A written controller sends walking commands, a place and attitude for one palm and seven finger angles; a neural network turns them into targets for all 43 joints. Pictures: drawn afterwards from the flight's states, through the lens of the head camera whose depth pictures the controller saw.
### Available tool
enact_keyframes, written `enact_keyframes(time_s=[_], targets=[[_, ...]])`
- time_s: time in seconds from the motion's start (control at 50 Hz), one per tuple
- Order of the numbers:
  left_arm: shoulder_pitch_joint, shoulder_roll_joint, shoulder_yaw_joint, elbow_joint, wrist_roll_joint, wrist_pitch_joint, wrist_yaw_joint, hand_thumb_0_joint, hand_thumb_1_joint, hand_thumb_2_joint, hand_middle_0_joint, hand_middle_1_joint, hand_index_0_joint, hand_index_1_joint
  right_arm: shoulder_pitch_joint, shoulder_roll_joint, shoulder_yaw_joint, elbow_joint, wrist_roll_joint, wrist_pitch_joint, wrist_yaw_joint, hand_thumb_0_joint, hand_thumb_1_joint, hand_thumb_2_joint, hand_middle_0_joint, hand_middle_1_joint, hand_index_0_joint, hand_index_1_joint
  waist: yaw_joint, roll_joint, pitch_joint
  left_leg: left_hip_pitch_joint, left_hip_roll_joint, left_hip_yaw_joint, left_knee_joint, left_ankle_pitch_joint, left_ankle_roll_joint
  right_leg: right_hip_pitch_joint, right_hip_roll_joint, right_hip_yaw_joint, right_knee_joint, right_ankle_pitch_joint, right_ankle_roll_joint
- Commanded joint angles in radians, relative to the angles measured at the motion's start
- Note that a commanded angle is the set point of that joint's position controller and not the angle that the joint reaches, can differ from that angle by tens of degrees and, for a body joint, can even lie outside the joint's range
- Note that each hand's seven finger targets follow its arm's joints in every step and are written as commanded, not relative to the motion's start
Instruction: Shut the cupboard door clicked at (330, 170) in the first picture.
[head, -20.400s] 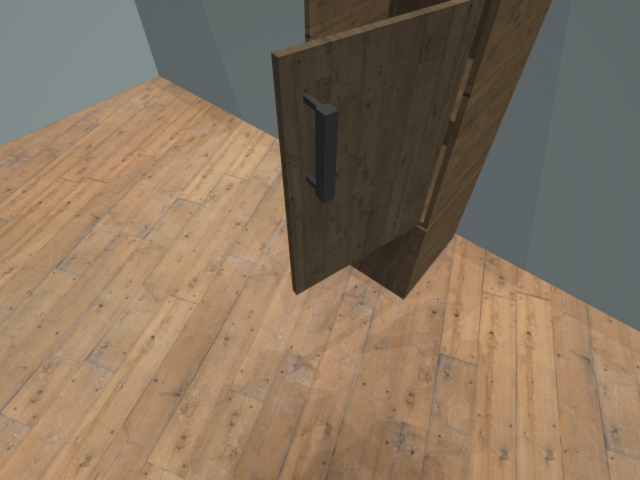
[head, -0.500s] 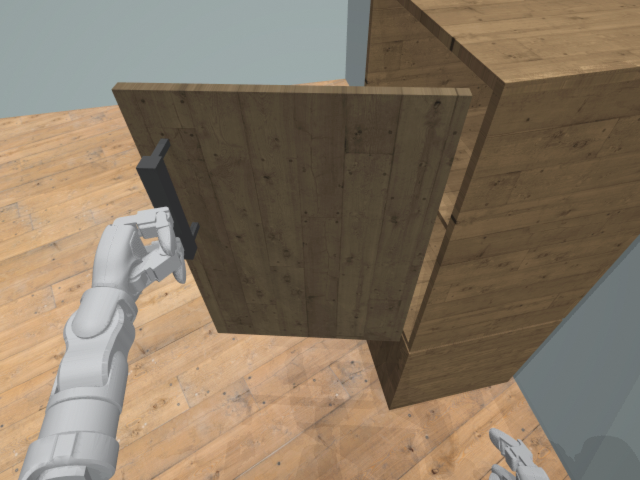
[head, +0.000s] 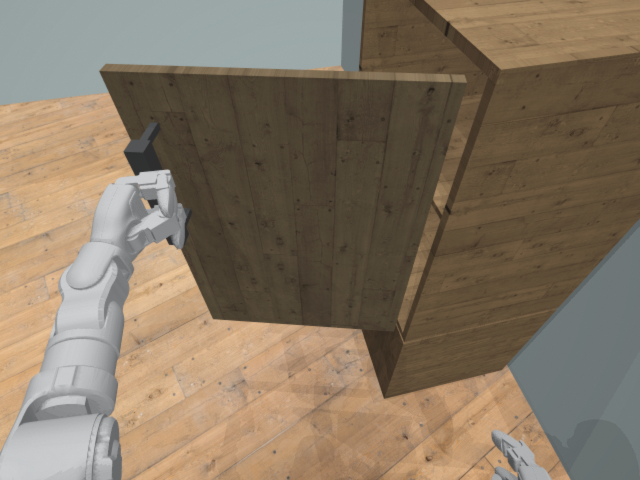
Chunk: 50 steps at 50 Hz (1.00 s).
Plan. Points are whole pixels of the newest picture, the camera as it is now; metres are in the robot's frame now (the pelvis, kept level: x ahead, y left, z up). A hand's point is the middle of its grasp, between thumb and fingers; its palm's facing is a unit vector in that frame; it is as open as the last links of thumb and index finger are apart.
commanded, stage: push the door shut along its arc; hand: left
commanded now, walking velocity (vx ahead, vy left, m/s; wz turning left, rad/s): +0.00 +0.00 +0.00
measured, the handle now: (166, 187) +0.47 +0.23 +0.11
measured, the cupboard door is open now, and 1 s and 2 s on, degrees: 73 56 48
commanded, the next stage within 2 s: pull the fist back off the door in 1.50 s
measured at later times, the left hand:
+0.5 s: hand (180, 190) +0.45 +0.20 +0.13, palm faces -0.21 -0.98 -0.03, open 3.2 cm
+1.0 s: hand (242, 162) +0.52 +0.12 +0.12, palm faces -0.38 -0.92 -0.01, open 3.1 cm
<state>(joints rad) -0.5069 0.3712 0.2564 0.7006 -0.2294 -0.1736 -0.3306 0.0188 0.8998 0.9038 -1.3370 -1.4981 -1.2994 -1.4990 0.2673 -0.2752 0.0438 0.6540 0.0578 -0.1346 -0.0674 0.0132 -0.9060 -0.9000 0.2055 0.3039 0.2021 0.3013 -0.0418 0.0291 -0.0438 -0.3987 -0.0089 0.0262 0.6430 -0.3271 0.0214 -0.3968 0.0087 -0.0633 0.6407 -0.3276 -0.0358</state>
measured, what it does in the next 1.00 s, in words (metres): stands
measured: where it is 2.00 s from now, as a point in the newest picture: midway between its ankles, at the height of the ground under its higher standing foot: outside the picture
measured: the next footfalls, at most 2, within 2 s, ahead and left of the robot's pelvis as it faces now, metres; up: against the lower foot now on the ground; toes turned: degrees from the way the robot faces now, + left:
none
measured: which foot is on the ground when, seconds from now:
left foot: down 0.00-1.00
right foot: down 0.00-1.00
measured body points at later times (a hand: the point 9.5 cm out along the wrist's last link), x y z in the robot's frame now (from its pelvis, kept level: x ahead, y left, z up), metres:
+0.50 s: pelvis -0.01 +0.02 -0.01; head +0.05 +0.02 +0.43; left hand +0.46 +0.25 +0.13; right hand +0.04 -0.26 -0.12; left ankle +0.00 +0.11 -0.72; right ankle +0.00 -0.09 -0.72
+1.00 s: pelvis +0.00 +0.03 -0.02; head +0.11 +0.04 +0.41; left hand +0.53 +0.18 +0.12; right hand -0.01 -0.24 -0.13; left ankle +0.00 +0.11 -0.72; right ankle +0.00 -0.09 -0.72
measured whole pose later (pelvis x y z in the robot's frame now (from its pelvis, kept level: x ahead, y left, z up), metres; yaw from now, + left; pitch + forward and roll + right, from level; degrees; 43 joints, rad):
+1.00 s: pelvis +0.00 +0.03 -0.02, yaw -1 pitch +17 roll -2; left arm -1.13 0.48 0.21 1.24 -0.14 -0.22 -0.46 0.02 0.90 0.90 -1.30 -1.50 -1.30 -1.50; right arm 0.41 -0.29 0.04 0.71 0.00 -0.11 -0.04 0.01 -0.91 -0.90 0.21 0.30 0.20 0.30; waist -0.20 0.03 -0.06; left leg -0.73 -0.02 0.03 0.83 -0.39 0.06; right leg -0.71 -0.01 -0.06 0.77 -0.36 0.00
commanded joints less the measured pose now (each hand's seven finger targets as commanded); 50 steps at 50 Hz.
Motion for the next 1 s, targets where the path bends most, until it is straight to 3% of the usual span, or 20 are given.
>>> enact_keyframes(time_s=[0.0,0.06,0.1,0.16,0.18,0.3,0.32,0.38,0.48,0.5,0.56,0.66,0.7,0.76,0.8,0.86,0.88,0.9,0.96,0.98], targets=[[-0.421,0.245,0.064,-0.107,-0.018,-0.052,-0.03,0.0,0.9,0.9,-1.3,-1.5,-1.3,-1.5,0.007,-0.149,-0.054,-0.123,0.007,-0.025,-0.007,0.0,-0.9,-0.9,0.2,0.3,0.2,0.3,-0.023,-0.058,-0.253,0.072,-0.003,-0.027,-0.052,0.212,0.016,0.094,-0.021,0.074,-0.082,0.309,0.021],[-0.489,0.257,0.058,-0.045,-0.017,-0.066,-0.055,0.0,0.9,0.9,-1.3,-1.5,-1.3,-1.5,0.024,-0.154,-0.057,-0.116,0.008,-0.017,-0.007,0.0,-0.9,-0.9,0.2,0.3,0.2,0.3,-0.038,-0.045,-0.226,0.048,-0.004,-0.028,-0.042,0.183,0.016,0.055,-0.02,0.079,-0.081,0.275,0.019],[-0.52,0.286,0.076,-0.016,-0.015,-0.075,-0.067,0.0,0.9,0.9,-1.3,-1.5,-1.3,-1.5,0.039,-0.161,-0.06,-0.112,0.005,-0.012,-0.007,0.0,-0.9,-0.9,0.2,0.3,0.2,0.3,-0.037,-0.049,-0.257,0.043,-0.005,-0.03,-0.035,0.188,0.019,0.069,-0.022,0.085,-0.073,0.28,0.02],[-0.595,0.25,0.026,0.016,-0.013,-0.084,-0.095,0.0,0.9,0.9,-1.3,-1.5,-1.3,-1.5,0.057,-0.161,-0.061,-0.105,0.007,-0.008,-0.007,0.0,-0.9,-0.9,0.2,0.3,0.2,0.3,-0.061,-0.012,-0.277,0.062,-0.005,-0.031,-0.024,0.183,0.02,0.028,-0.017,0.078,-0.067,0.268,0.017],[-0.591,0.281,0.049,0.053,-0.013,-0.083,-0.098,0.0,0.9,0.9,-1.3,-1.5,-1.3,-1.5,0.073,-0.168,-0.064,-0.099,0.004,-0.002,-0.008,0.0,-0.9,-0.9,0.2,0.3,0.2,0.3,-0.06,-0.047,-0.276,0.044,-0.001,-0.034,-0.02,0.178,0.022,0.035,-0.018,0.077,-0.065,0.258,0.019],[-0.715,0.312,0.037,0.149,0.001,-0.1,-0.132,0.0,0.9,0.9,-1.3,-1.5,-1.3,-1.5,0.109,-0.185,-0.065,-0.079,0.001,0.005,-0.007,0.0,-0.9,-0.9,0.2,0.3,0.2,0.3,-0.09,-0.017,-0.289,0.021,0.002,-0.049,-0.006,0.143,0.021,-0.033,-0.012,0.071,-0.047,0.201,0.014],[-0.748,0.264,-0.007,0.157,0.001,-0.101,-0.14,0.0,0.9,0.9,-1.3,-1.5,-1.3,-1.5,0.106,-0.18,-0.063,-0.081,0.001,0.002,-0.006,0.0,-0.9,-0.9,0.2,0.3,0.2,0.3,-0.105,-0.001,-0.282,0.019,0.0,-0.047,-0.001,0.121,0.021,-0.059,-0.011,0.074,-0.049,0.178,0.016],[-0.806,0.281,-0.005,0.216,0.01,-0.105,-0.144,0.0,0.9,0.9,-1.3,-1.5,-1.3,-1.5,0.14,-0.193,-0.067,-0.061,-0.006,0.005,-0.007,0.0,-0.9,-0.9,0.2,0.3,0.2,0.3,-0.121,-0.025,-0.275,0.013,0.009,-0.063,0.007,0.122,0.022,-0.105,-0.007,0.058,-0.033,0.159,0.012],[-0.906,0.219,-0.064,0.234,0.019,-0.109,-0.156,0.0,0.9,0.9,-1.3,-1.5,-1.3,-1.5,0.173,-0.198,-0.073,-0.041,-0.014,-0.003,-0.001,0.0,-0.9,-0.9,0.2,0.3,0.2,0.3,-0.147,0.045,-0.338,0.087,0.016,-0.088,0.026,0.14,0.015,-0.21,0.002,0.037,-0.006,0.128,0.006],[-0.918,0.257,-0.031,0.245,0.024,-0.109,-0.153,0.0,0.9,0.9,-1.3,-1.5,-1.3,-1.5,0.18,-0.205,-0.074,-0.036,-0.016,-0.005,-0.001,0.0,-0.9,-0.9,0.2,0.3,0.2,0.3,-0.146,0.045,-0.345,0.091,0.019,-0.096,0.031,0.146,0.012,-0.219,0.005,0.036,-0.002,0.129,0.004],[-0.968,0.262,-0.029,0.265,0.028,-0.108,-0.155,0.0,0.9,0.9,-1.3,-1.5,-1.3,-1.5,0.196,-0.207,-0.074,-0.027,-0.02,-0.007,0.0,0.0,-0.9,-0.9,0.2,0.3,0.2,0.3,-0.157,0.039,-0.364,0.089,0.022,-0.104,0.041,0.151,0.011,-0.242,0.008,0.033,0.006,0.123,0.004],[-1.081,0.2,-0.089,0.265,0.046,-0.111,-0.143,0.0,0.9,0.9,-1.3,-1.5,-1.3,-1.5,0.224,-0.206,-0.074,-0.005,-0.029,-0.014,0.004,0.0,-0.9,-0.9,0.2,0.3,0.2,0.3,-0.184,0.092,-0.362,0.143,0.032,-0.141,0.047,0.164,0.0,-0.342,0.013,0.016,0.025,0.098,0.0],[-1.089,0.233,-0.058,0.274,0.048,-0.112,-0.138,0.0,0.9,0.9,-1.3,-1.5,-1.3,-1.5,0.238,-0.212,-0.075,-0.003,-0.033,-0.013,0.005,0.0,-0.9,-0.9,0.2,0.3,0.2,0.3,-0.176,0.099,-0.394,0.169,0.035,-0.151,0.055,0.208,-0.004,-0.346,0.018,0.011,0.035,0.113,-0.004],[-1.123,0.214,-0.066,0.31,0.05,-0.102,-0.136,0.0,0.9,0.9,-1.3,-1.5,-1.3,-1.5,0.253,-0.213,-0.076,0.008,-0.037,-0.014,0.006,0.0,-0.9,-0.9,0.2,0.3,0.2,0.3,-0.194,0.066,-0.395,0.155,0.037,-0.154,0.062,0.19,-0.001,-0.364,0.019,0.011,0.035,0.106,-0.001],[-1.17,0.234,-0.059,0.299,0.055,-0.105,-0.137,0.0,0.9,0.9,-1.3,-1.5,-1.3,-1.5,0.264,-0.216,-0.074,0.014,-0.04,-0.012,0.005,0.0,-0.9,-0.9,0.2,0.3,0.2,0.3,-0.196,0.103,-0.417,0.175,0.037,-0.162,0.073,0.246,-0.006,-0.373,0.023,0.008,0.048,0.128,-0.004],[-1.178,0.269,-0.021,0.284,0.061,-0.11,-0.132,0.0,0.9,0.9,-1.3,-1.5,-1.3,-1.5,0.283,-0.215,-0.078,0.009,-0.049,-0.009,0.009,0.0,-0.9,-0.9,0.2,0.3,0.2,0.3,-0.186,0.096,-0.478,0.2,0.039,-0.165,0.087,0.312,-0.009,-0.352,0.023,0.009,0.056,0.163,-0.004],[-1.183,0.244,-0.039,0.288,0.058,-0.113,-0.134,0.0,0.9,0.9,-1.3,-1.5,-1.3,-1.5,0.285,-0.212,-0.076,0.01,-0.047,-0.008,0.007,0.0,-0.9,-0.9,0.2,0.3,0.2,0.3,-0.188,0.131,-0.488,0.223,0.038,-0.164,0.102,0.38,-0.011,-0.371,0.026,0.007,0.066,0.184,-0.006],[-1.193,0.24,-0.045,0.296,0.066,-0.109,-0.134,0.0,0.9,0.9,-1.3,-1.5,-1.3,-1.5,0.287,-0.211,-0.076,0.015,-0.052,-0.003,0.01,0.0,-0.9,-0.9,0.2,0.3,0.2,0.3,-0.192,0.12,-0.485,0.224,0.042,-0.167,0.106,0.387,-0.014,-0.378,0.029,0.006,0.064,0.187,-0.002],[-1.161,0.288,0.009,0.356,0.074,-0.095,-0.121,0.0,0.9,0.9,-1.3,-1.5,-1.3,-1.5,0.303,-0.213,-0.078,0.01,-0.054,0.009,0.016,0.0,-0.9,-0.9,0.2,0.3,0.2,0.3,-0.189,0.068,-0.459,0.168,0.038,-0.155,0.107,0.363,-0.007,-0.348,0.031,0.008,0.064,0.201,-0.001],[-1.172,0.324,0.045,0.339,0.067,-0.098,-0.12,0.0,0.9,0.9,-1.3,-1.5,-1.3,-1.5,0.311,-0.217,-0.077,0.004,-0.054,0.012,0.012,0.0,-0.9,-0.9,0.2,0.3,0.2,0.3,-0.181,0.073,-0.493,0.177,0.035,-0.152,0.116,0.424,-0.006,-0.325,0.032,0.006,0.075,0.236,-0.003]])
